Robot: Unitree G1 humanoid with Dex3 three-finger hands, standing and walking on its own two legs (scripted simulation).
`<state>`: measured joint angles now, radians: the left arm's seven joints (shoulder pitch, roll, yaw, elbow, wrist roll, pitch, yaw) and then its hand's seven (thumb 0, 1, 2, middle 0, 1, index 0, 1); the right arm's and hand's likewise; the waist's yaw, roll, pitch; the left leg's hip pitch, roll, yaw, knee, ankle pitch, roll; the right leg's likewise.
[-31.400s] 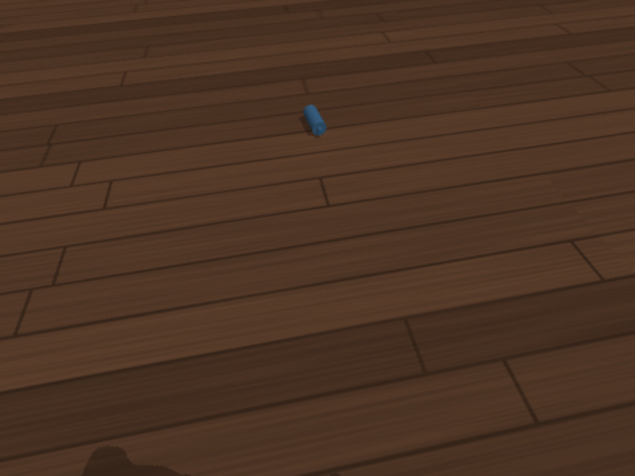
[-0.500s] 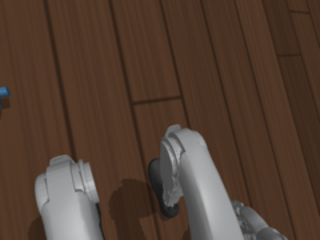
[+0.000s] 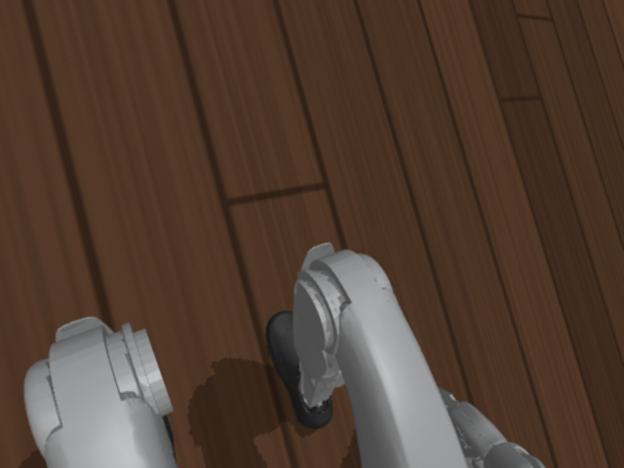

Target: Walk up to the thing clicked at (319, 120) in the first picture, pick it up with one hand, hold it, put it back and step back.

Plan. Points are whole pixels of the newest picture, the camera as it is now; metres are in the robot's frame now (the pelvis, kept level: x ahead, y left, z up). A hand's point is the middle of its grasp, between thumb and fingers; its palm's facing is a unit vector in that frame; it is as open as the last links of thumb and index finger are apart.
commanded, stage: rest palm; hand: left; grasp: from above
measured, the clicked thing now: out of the picture +0.46 +0.43 -0.26
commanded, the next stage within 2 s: none
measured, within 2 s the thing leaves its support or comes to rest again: neither
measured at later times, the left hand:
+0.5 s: hand out of the picture +0.44 +0.41 -0.21, palm faces -0.45 -0.16 -0.88, open 14.1 cm
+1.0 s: hand out of the picture +0.45 +0.41 -0.21, palm faces -0.43 -0.13 -0.90, open 14.0 cm
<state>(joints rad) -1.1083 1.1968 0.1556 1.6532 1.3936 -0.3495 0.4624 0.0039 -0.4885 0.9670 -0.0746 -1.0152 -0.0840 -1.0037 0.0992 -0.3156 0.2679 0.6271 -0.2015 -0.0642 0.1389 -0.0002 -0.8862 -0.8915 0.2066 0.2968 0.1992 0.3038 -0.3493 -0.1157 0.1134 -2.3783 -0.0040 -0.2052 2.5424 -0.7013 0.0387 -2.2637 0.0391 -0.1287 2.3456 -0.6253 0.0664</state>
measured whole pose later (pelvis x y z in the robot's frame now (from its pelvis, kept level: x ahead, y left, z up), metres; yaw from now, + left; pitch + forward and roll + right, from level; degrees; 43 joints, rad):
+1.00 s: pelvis +0.00 +0.00 +0.00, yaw -1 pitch +27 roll -16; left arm -1.09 1.25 0.16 1.64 1.36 -0.36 0.45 0.00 -0.49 0.97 -0.08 -1.03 -0.08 -1.02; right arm 0.09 -0.34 0.33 0.60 -0.21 -0.10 0.16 0.00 -0.89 -0.90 0.21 0.30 0.20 0.30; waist -0.35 -0.15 0.16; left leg -2.36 0.00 -0.24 2.56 -0.72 0.04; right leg -2.24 0.05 -0.16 2.34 -0.62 0.07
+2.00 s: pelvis +0.00 +0.00 +0.00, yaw -2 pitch +27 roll -17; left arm -1.07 1.26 0.17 1.62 1.36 -0.38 0.43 0.00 -0.48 0.97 -0.08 -1.03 -0.08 -1.02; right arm 0.08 -0.34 0.35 0.58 -0.22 -0.08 0.15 0.00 -0.89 -0.90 0.21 0.30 0.20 0.30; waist -0.35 -0.15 0.17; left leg -2.35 0.00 -0.25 2.57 -0.72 0.04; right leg -2.22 0.05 -0.17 2.33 -0.62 0.06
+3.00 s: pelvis +0.00 +0.00 +0.00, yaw -2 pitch +26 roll -17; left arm -1.06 1.28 0.18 1.60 1.34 -0.40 0.39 0.00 -0.47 0.95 -0.07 -1.03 -0.08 -1.02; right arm 0.07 -0.35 0.36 0.57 -0.22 -0.06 0.14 0.00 -0.89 -0.89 0.21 0.30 0.20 0.30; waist -0.34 -0.16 0.20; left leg -2.34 0.00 -0.25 2.56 -0.72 0.04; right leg -2.22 0.05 -0.17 2.33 -0.61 0.07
